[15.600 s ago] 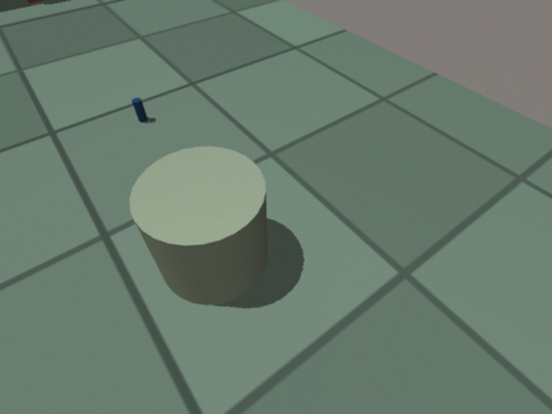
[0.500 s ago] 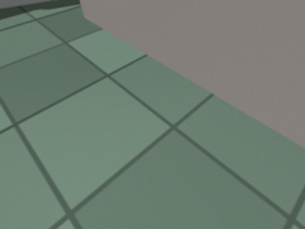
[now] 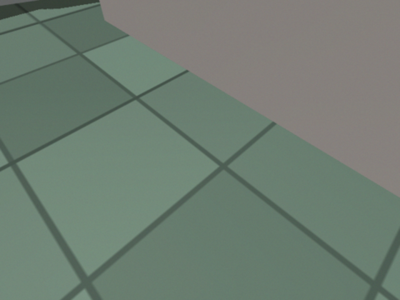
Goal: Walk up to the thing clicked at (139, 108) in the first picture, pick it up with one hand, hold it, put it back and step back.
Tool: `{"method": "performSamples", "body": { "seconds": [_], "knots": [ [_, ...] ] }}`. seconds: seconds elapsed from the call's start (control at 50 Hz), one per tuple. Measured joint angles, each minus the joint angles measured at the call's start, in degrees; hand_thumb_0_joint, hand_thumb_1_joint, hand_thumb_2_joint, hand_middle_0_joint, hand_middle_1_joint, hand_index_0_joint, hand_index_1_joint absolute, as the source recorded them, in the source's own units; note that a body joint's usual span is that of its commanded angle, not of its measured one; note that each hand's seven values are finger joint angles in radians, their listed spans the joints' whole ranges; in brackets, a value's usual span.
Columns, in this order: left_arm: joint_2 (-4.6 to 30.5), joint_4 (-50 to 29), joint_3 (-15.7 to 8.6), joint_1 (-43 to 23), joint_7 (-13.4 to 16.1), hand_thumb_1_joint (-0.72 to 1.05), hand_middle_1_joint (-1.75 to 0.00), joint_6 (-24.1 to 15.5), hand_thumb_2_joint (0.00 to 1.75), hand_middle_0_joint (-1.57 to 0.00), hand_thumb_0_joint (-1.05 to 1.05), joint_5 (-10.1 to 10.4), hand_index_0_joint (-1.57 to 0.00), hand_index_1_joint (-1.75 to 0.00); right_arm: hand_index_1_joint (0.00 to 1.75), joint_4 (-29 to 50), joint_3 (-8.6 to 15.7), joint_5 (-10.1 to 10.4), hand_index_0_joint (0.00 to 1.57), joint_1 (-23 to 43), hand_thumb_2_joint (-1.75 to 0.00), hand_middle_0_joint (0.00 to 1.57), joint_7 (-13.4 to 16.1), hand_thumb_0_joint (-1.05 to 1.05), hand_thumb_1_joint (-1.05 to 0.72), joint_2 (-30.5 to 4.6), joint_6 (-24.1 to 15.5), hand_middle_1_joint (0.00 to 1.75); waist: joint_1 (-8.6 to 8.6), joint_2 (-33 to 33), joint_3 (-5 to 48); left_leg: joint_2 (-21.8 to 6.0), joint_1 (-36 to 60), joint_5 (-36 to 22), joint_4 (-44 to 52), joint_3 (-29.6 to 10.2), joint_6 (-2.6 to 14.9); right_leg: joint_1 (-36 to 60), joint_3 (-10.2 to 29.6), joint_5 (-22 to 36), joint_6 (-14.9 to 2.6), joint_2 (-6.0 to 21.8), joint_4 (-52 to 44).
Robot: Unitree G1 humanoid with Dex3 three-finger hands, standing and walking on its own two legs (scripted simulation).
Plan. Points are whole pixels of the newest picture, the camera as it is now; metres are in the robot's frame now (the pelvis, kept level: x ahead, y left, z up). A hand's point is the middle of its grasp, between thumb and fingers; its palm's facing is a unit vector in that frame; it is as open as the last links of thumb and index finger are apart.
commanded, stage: stand
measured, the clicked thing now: out of the picture +0.53 +1.35 -0.71
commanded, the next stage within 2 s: walk up in 0.38 s
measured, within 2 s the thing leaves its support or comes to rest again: neither
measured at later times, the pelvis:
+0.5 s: pelvis -0.01 -0.01 -0.01, yaw +8 degrees
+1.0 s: pelvis +0.00 -0.04 -0.03, yaw +30 degrees
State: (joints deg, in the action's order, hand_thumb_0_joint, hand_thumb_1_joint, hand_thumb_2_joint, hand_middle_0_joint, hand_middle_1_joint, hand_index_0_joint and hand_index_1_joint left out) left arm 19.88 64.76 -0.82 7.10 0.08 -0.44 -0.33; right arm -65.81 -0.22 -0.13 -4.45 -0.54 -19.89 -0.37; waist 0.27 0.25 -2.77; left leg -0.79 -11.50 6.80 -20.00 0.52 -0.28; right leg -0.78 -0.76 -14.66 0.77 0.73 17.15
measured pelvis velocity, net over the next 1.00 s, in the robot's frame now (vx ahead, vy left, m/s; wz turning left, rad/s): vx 0.00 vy -0.04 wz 0.52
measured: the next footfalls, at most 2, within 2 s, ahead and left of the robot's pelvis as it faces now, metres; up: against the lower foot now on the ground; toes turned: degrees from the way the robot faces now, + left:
left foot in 0.96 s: +0.02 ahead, +0.11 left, +0.00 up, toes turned +33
right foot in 1.28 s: +0.18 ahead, -0.11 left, +0.00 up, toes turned +39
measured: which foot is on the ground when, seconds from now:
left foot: down 0.00-0.58, up 0.60-0.94, down 0.96-1.00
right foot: down 0.00-1.00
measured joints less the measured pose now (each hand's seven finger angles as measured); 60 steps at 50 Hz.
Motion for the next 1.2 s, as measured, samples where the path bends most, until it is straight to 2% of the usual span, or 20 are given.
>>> {"method": "performSamples", "body": {
  "seconds": [0.38,0.44,0.5,0.54,0.58,0.6,0.66,0.7,0.74,0.8,0.86,0.94,0.96,1.0,1.04,1.08,1.14,1.2],
  "knots": [
    [0.29,-0.46,-0.08,0.4,0.05,0.91,-0.3,0.36,0.89,-0.21,0.0,-0.02,-0.2,-0.3,0.3,0.14,-0.11,-0.08,0.21,-0.23,-0.89,0.2,0.05,0.0,-0.9,0.19,-0.09,0.3,-0.15,-0.04,0.04,0.4,0.53,0.29,0.35,0.31,0.17,0.31,0.23,-0.42,0.18,0.46,0.01],
    [1.14,-3.28,-1.54,-1.69,-0.65,0.91,-0.3,1.76,0.89,-0.21,0.01,-0.04,-0.2,-0.3,0.3,3.94,1.25,-0.11,0.21,-2.33,-0.89,0.2,-0.48,0.0,-0.9,0.27,0.56,0.3,1.01,0.98,-1.35,2.13,-2.13,0.12,-1.66,-2.58,0.38,-2.73,-2.13,-3.44,-0.19,1.33,5.8],
    [2.32,-7.89,-2.83,-4.63,-0.56,0.91,-0.3,1.9,0.89,-0.21,0.01,0.12,-0.2,-0.3,0.3,6.75,2.47,-0.76,0.21,-4.35,-0.89,0.2,-0.7,0.0,-0.9,0.3,1.15,0.3,1.63,1.72,-3.71,3.83,-4.87,-1.77,-1.74,-6.88,0.07,-7.73,-0.66,-9.86,-0.65,-0.8,14.66],
    [2.52,-10.72,-3.15,-5.51,-0.77,0.91,-0.3,1.63,0.89,-0.21,0.0,0.23,-0.2,-0.3,0.3,8.23,3.31,-1.29,0.21,-5.27,-0.89,0.2,-0.47,0.0,-0.9,-0.25,1.73,0.3,1.47,1.19,-4.74,4.26,-6.25,-3.29,-0.98,-9.28,-0.47,-10.62,0.59,-12.51,-1.48,-2.47,18.16],
    [2.57,-13.05,-3.31,-4.92,-1.03,0.91,-0.3,1.17,0.89,-0.21,0.0,0.19,-0.2,-0.3,0.3,9.63,3.95,-1.41,0.21,-5.91,-0.89,0.2,-0.21,0.0,-0.9,-1.35,2.41,0.3,0.6,0.72,-4.93,4.84,-8.23,-3.22,-2.57,-10.42,-1.11,-10.87,1.54,-10.41,-2.49,-2.38,14.57],
    [2.51,-13.79,-3.52,-4.24,-1.03,0.91,-0.3,0.95,0.89,-0.21,0.0,-0.17,-0.2,-0.3,0.3,10.08,4.25,-1.24,0.21,-5.76,-0.89,0.2,-0.09,0.0,-0.9,-1.9,2.9,0.3,0.1,0.41,-5.19,4.87,-9.68,-0.07,-5.72,-10.17,-0.7,-10.84,1.05,-4.87,-3.0,-2.24,13.41],
    [1.89,-14.22,-3.68,-2.27,-1.18,0.91,-0.3,2.22,0.89,-0.21,0.0,-1.22,-0.2,-0.3,0.3,11.75,5.05,-1.59,0.21,-6.76,-0.89,0.2,0.12,0.0,-0.9,-2.68,3.74,0.3,0.29,-0.52,-5.09,4.08,-14.78,10.73,-20.13,-6.1,-1.27,-9.05,-2.59,-4.91,-4.32,-1.61,12.99],
    [1.76,-14.41,-3.89,-0.6,-1.2,0.91,-0.3,2.71,0.89,-0.21,0.0,-1.68,-0.2,-0.3,0.3,13.26,5.16,-1.83,0.21,-7.94,-0.89,0.2,-0.63,0.01,-0.9,-2.83,4.03,0.3,-0.47,0.41,-4.27,3.47,-16.67,12.23,-28.28,-3.39,-1.52,-7.45,-3.79,-5.08,-4.61,-0.31,11.5],
    [1.53,-14.81,-3.97,0.98,-1.05,0.91,-0.3,2.61,0.89,-0.21,0.0,-1.76,-0.2,-0.3,0.3,14.84,4.96,-1.97,0.21,-8.35,-0.89,0.2,-1.35,0.0,-0.9,-3.37,3.96,0.3,-0.98,0.73,-3.92,2.26,-16.99,10.3,-32.42,-2.55,-1.13,-6.03,-4.89,-4.72,-4.48,0.34,9.88],
    [1.33,-15.89,-3.5,2.71,-1.21,0.91,-0.3,2.38,0.89,-0.21,0.01,-1.56,-0.2,-0.3,0.3,16.84,4.73,-2.38,0.21,-8.73,-0.89,0.2,-1.87,0.0,-0.9,-4.15,3.37,0.3,-0.68,0.41,-3.85,0.28,-16.08,9.77,-32.6,-1.74,-0.53,-4.98,-7.92,-5.59,-4.4,0.78,9.92],
    [1.27,-17.86,-3.02,4.19,-1.74,0.9,-0.3,2.07,0.89,-0.21,0.01,-1.59,-0.2,-0.3,0.3,17.66,4.7,-2.38,0.21,-8.41,-0.89,0.2,-2.1,0.0,-0.9,-4.54,3.7,0.3,-1.15,-0.28,-4.38,-1.3,-13.84,10.38,-28.31,-0.15,-0.22,-4.58,-11.22,-7.71,-4.36,0.72,11.99],
    [2.81,-19.78,-3.22,6.21,-2.18,0.9,-0.3,1.99,0.89,-0.21,0.01,-1.62,-0.2,-0.3,0.3,18.95,4.48,-1.61,0.2,-7.71,-0.89,0.2,-2.03,0.0,-0.9,-3.32,3.49,0.3,-2.55,0.94,-4.95,-1.24,-9.67,12.47,-20.29,2.45,0.96,-5.19,-15.01,-11.89,-4.13,1.6,17.11],
    [3.48,-19.97,-3.38,6.76,-2.15,0.9,-0.3,2.11,0.89,-0.21,0.0,-1.43,-0.2,-0.3,0.3,19.53,4.35,-1.57,0.2,-7.66,-0.89,0.2,-1.95,0.0,-0.9,-2.87,3.04,0.3,-2.84,1.87,-4.96,-0.53,-8.38,10.99,-17.75,2.99,1.42,-5.82,-15.62,-13.48,-3.91,2.45,19.44],
    [4.57,-19.51,-4.02,7.26,-1.66,0.9,-0.3,2.57,0.89,-0.21,0.01,-0.73,-0.2,-0.3,0.3,20.93,4.08,-1.81,0.21,-6.73,-0.89,0.2,-1.6,0.0,-0.9,-1.58,2.0,0.3,-3.52,5.26,-6.43,2.01,-7.26,9.07,-17.26,3.92,1.49,-9.25,-13.49,-14.18,-3.15,5.93,29.22],
    [3.9,-18.87,-3.74,7.33,-1.57,0.91,-0.3,3.55,0.89,-0.21,0.01,-0.31,-0.2,-0.3,0.3,22.83,3.85,-1.66,0.21,-6.71,-0.89,0.2,-0.94,0.0,-0.9,-1.75,1.12,0.3,-2.41,4.03,-6.9,2.21,-7.46,9.6,-18.43,1.63,1.93,-14.4,-7.78,-16.81,-1.4,3.62,40.3],
    [3.47,-18.86,-2.85,7.4,-1.95,0.91,-0.3,3.76,0.89,-0.21,0.01,-0.13,-0.2,-0.3,0.3,23.4,3.59,-0.97,0.21,-7.17,-0.89,0.2,-0.24,0.0,-0.9,-1.96,1.03,0.3,-1.67,2.53,-6.26,2.31,-6.84,8.8,-16.88,-1.12,2.31,-18.26,-3.84,-18.18,-0.96,2.29,45.43],
    [3.54,-19.82,-2.5,8.41,-2.59,0.91,-0.3,2.76,0.89,-0.21,0.01,0.06,-0.2,-0.3,0.3,24.2,2.97,-0.68,0.21,-7.59,-0.89,0.2,0.02,0.0,-0.9,-2.21,1.66,0.3,-1.9,1.85,-4.55,2.64,-6.28,7.41,-14.15,-3.36,1.81,-21.61,-0.21,-14.71,-1.09,3.56,41.64],
    [3.97,-19.76,-2.76,8.99,-1.86,0.91,-0.3,1.79,0.89,-0.21,0.01,0.37,-0.2,-0.3,0.3,25.46,3.16,-1.66,0.21,-7.34,-0.89,0.2,-0.62,0.0,-0.9,-2.67,2.16,0.3,-1.24,0.9,-3.76,3.19,-7.34,7.61,-15.03,-5.96,0.92,-21.92,1.02,-13.11,-0.51,4.18,34.39]
  ]
}}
